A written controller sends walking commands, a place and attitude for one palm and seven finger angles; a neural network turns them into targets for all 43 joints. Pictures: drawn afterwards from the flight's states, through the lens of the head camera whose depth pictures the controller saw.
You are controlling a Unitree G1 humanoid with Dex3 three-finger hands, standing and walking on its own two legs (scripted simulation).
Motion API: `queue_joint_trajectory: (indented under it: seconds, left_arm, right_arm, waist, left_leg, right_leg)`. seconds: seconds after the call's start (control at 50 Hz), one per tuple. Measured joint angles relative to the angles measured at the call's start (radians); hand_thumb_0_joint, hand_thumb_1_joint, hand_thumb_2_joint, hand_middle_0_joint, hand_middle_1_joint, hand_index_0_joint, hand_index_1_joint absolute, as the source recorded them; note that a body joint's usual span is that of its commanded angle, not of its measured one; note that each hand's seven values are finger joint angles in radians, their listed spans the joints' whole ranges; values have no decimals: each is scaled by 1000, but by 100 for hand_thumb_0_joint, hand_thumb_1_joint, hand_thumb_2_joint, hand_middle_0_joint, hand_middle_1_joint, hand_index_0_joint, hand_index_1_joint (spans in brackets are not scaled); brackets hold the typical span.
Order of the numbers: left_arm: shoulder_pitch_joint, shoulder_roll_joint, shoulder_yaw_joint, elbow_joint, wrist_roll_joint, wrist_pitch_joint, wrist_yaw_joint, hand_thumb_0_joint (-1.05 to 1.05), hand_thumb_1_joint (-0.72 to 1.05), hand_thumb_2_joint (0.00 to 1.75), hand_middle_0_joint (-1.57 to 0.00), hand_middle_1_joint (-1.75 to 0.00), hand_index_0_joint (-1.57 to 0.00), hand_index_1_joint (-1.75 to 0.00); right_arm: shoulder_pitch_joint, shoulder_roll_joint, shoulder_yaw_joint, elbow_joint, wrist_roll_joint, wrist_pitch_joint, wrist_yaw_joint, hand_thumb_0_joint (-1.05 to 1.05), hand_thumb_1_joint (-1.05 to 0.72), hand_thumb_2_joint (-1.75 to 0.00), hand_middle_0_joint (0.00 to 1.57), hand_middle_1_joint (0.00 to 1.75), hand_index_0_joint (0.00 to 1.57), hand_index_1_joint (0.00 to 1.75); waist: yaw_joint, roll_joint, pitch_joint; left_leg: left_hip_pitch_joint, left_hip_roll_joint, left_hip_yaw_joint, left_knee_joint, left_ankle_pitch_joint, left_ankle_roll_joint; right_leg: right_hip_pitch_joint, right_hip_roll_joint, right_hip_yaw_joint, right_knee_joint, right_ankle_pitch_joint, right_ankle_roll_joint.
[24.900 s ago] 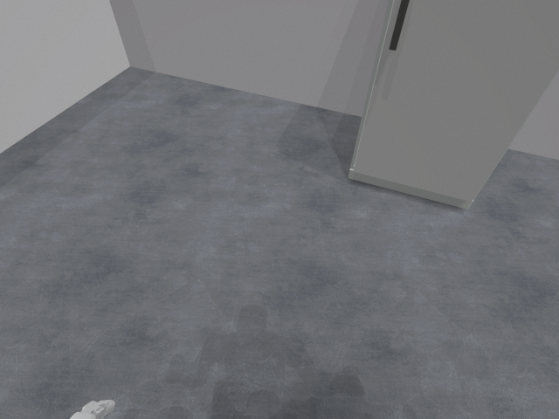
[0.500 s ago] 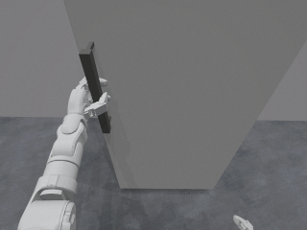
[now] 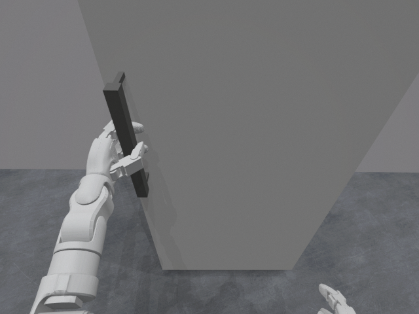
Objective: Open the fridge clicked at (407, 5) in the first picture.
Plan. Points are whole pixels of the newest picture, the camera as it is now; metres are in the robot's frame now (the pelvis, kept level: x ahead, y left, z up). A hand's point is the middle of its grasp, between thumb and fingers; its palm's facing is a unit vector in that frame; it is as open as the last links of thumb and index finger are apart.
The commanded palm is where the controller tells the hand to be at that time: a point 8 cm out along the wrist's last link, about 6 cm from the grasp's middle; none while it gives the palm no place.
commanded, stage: pull the door a little, standing still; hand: left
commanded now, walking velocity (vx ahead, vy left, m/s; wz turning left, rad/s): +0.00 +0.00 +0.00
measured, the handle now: (133, 143) +0.42 +0.18 +0.12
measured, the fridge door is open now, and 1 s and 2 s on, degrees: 0 21 61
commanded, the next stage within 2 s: walk backward, drawing the door open in 0.44 s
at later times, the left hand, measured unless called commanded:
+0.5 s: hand (135, 184) +0.30 +0.15 +0.13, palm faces +0.02 -1.00 -0.02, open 6.3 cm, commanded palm +0.24 +0.20 +0.13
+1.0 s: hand (151, 254) +0.19 +0.10 +0.12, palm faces +0.19 -0.95 -0.26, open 6.7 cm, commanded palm +0.14 +0.14 +0.13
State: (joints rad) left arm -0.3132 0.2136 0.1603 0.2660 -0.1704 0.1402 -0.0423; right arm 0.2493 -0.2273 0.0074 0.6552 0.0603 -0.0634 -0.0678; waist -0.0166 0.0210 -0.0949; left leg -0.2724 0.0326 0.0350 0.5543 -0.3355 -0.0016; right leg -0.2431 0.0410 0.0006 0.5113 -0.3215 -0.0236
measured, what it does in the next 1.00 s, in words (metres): steps on the spot: right foot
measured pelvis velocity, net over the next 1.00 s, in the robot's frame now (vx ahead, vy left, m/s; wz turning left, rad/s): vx -0.02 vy -0.05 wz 0.06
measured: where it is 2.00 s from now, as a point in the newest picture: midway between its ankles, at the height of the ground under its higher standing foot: outside the picture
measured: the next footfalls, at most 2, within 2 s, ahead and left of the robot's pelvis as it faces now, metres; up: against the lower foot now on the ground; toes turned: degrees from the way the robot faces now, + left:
right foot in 0.88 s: +0.09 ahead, -0.09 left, +0.00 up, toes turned -2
left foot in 1.22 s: -0.06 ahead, +0.04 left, +0.00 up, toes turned +18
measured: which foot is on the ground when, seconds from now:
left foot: down 0.00-0.96, up 0.98-1.00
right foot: down 0.00-0.72, up 0.74-0.86, down 0.88-1.00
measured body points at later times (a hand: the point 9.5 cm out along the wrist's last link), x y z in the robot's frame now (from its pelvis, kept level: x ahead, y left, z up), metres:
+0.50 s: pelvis +0.04 +0.00 +0.01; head +0.01 +0.00 +0.46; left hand +0.30 +0.20 +0.14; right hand +0.18 -0.25 -0.07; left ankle -0.03 +0.12 -0.73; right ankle -0.04 -0.09 -0.73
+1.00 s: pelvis -0.02 -0.05 +0.00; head -0.03 -0.10 +0.44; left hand +0.17 +0.15 +0.14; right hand +0.18 -0.26 -0.10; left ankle -0.04 +0.11 -0.72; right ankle +0.05 -0.09 -0.73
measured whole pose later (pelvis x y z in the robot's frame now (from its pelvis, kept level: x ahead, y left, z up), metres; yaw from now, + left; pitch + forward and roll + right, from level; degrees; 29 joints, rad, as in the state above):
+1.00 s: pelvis -0.02 -0.05 +0.00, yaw +3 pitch -1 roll +2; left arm 0.44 0.17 -0.01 -0.42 -0.03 0.02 0.10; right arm 0.18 -0.21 0.01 0.53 -0.02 -0.01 -0.07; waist -0.01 0.08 -0.02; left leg -0.30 0.00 -0.06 0.69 -0.38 -0.01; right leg -0.35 0.02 -0.12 0.53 -0.18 -0.11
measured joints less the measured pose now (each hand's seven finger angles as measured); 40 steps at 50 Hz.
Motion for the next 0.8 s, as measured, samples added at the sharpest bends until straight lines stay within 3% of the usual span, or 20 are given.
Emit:
queue_joint_trajectory:
  seconds: [0.16,0.32,0.42,0.56,0.62,0.68,0.72,0.8]
  left_arm:
    - [38,-5,5,-54,-2,39,6,2,72,78,-28,-136,-32,-139]
    - [190,-3,26,-201,-20,57,10,2,75,77,-23,-134,-25,-139]
    - [378,-18,20,-396,-33,74,8,1,74,76,-22,-134,-23,-137]
    - [735,-39,-38,-748,-50,60,-9,1,70,74,-25,-132,-25,-135]
    - [780,19,-111,-781,22,-21,12,-1,62,74,-29,-134,-29,-136]
    - [795,28,-170,-750,76,-78,45,-4,58,76,-35,-136,-34,-137]
    - [817,16,-189,-725,91,-95,67,-5,57,77,-37,-137,-36,-138]
    - [850,-2,-197,-700,109,-95,118,-7,56,77,-41,-138,-37,-139]
  right_arm:
    - [-26,11,5,-16,-6,21,3,1,-90,-90,20,30,21,30]
    - [-12,19,14,-53,-5,36,16,1,-90,-90,20,30,21,30]
    - [1,15,10,-66,-4,50,25,1,-90,-90,20,30,21,30]
    - [-10,1,7,-94,-5,35,36,1,-90,-90,20,30,20,30]
    - [-32,-7,9,-102,-31,44,9,1,-90,-90,20,30,20,30]
    - [-63,-14,14,-105,-45,72,-6,1,-91,-90,20,30,20,30]
    - [-73,-10,19,-117,-53,84,-6,1,-91,-90,20,30,21,30]
    - [-69,9,27,-152,-82,77,9,1,-90,-90,20,30,21,30]
  waist:
    - [3,2,-7]
    - [-13,5,-25]
    - [-3,7,-36]
    - [39,18,-44]
    - [51,11,-30]
    - [49,15,-7]
    - [43,23,4]
    - [13,47,9]
  left_leg:
    - [19,-1,6,-21,8,-1]
    - [63,7,33,-44,1,-3]
    - [89,13,48,-45,13,-3]
    - [113,15,44,-39,-34,-6]
    - [70,-2,20,20,-46,4]
    - [45,-22,13,61,26,16]
    - [64,-30,14,44,86,23]
    - [130,-41,-22,-57,127,17]
  right_leg:
    - [14,-1,5,-15,6,1]
    - [43,4,24,-31,4,0]
    - [58,3,10,-33,23,2]
    - [66,-2,-30,-23,-13,-4]
    - [65,-19,-48,-24,-53,-2]
    - [44,-44,-61,26,-13,14]
    - [18,-55,-54,95,48,38]
    - [-34,-36,-27,152,-4,52]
